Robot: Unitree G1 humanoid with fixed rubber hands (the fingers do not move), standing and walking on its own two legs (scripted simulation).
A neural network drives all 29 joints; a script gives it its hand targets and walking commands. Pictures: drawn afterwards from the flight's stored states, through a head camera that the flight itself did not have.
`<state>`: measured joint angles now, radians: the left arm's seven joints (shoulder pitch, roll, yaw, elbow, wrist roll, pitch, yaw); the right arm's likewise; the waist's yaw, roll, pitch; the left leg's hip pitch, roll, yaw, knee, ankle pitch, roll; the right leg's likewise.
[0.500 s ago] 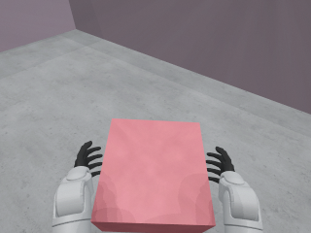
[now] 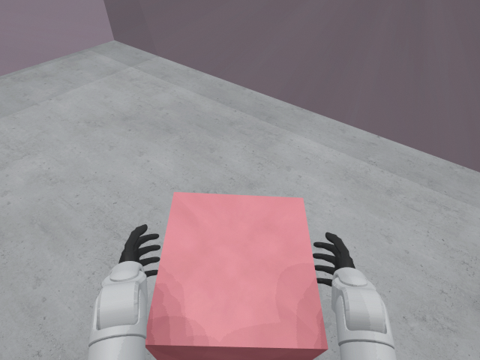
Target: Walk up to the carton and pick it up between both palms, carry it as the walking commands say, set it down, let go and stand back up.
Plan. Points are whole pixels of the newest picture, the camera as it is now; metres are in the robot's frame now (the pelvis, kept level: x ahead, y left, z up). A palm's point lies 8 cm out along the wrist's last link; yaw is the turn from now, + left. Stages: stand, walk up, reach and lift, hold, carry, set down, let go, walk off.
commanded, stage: hold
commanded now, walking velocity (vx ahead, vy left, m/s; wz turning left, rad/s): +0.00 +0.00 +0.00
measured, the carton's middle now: (236, 274) +0.32 +0.02 -0.07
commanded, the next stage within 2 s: set down in 0.30 s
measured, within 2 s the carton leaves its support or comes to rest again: neither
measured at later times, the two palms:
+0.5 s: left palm (125, 258) +0.28 +0.20 +0.05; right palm (343, 264) +0.28 -0.16 +0.05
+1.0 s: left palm (144, 262) +0.32 +0.19 -0.02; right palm (333, 276) +0.30 -0.17 -0.03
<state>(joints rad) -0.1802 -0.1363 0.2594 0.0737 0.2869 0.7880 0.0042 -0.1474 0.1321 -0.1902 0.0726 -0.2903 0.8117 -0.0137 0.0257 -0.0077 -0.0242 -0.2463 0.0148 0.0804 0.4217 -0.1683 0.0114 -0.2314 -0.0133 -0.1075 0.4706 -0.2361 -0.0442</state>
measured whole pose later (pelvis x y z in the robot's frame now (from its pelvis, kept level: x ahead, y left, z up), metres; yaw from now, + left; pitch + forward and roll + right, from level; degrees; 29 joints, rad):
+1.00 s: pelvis +0.00 +0.01 -0.01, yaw -2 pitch +7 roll +0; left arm -0.33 -0.12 0.43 0.36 0.31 0.44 -0.08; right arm -0.27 0.15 -0.34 0.34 -0.30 0.45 0.02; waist 0.03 -0.01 0.02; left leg -0.42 0.01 0.05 0.50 -0.20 0.02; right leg -0.40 0.02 -0.06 0.50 -0.22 -0.04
